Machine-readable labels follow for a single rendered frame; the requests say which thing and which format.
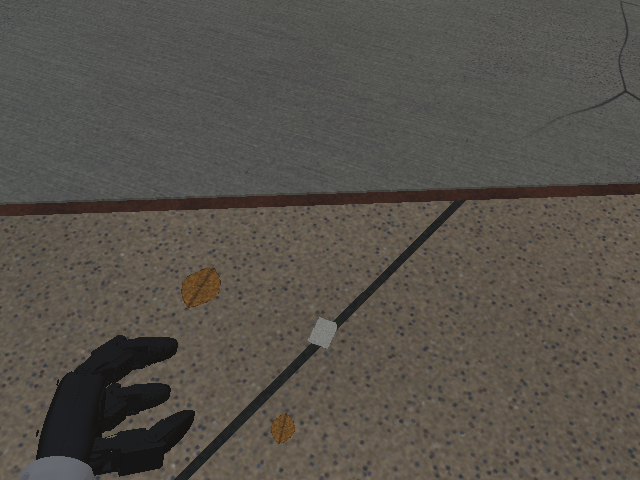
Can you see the left robot forearm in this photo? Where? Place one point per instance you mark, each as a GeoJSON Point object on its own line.
{"type": "Point", "coordinates": [57, 468]}

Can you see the left robot hand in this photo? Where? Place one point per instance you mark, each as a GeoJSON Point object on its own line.
{"type": "Point", "coordinates": [83, 408]}

